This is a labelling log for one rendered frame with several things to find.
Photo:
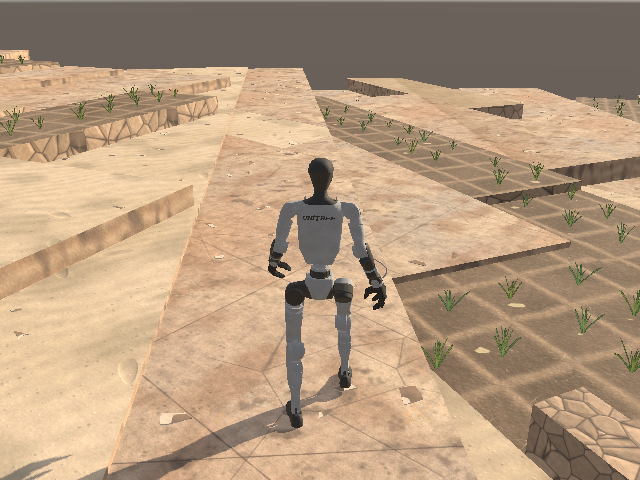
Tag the right robot hand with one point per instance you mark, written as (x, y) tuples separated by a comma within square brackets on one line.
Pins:
[(381, 295)]

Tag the left robot hand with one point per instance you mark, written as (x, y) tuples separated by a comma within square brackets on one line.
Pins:
[(274, 272)]

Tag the robot right shin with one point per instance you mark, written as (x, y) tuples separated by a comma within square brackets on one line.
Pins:
[(344, 346)]

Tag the robot left shin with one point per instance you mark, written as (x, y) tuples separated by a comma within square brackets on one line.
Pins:
[(294, 377)]

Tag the right robot forearm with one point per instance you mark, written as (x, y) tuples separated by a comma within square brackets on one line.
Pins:
[(370, 269)]

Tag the robot shin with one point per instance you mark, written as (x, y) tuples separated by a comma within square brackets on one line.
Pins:
[(294, 377), (344, 346)]

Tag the robot right upper arm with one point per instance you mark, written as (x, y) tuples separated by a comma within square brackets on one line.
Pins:
[(352, 212)]

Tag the left robot forearm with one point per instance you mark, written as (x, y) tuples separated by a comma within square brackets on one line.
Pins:
[(274, 257)]

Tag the robot left upper arm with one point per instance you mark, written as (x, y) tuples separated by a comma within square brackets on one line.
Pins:
[(288, 211)]

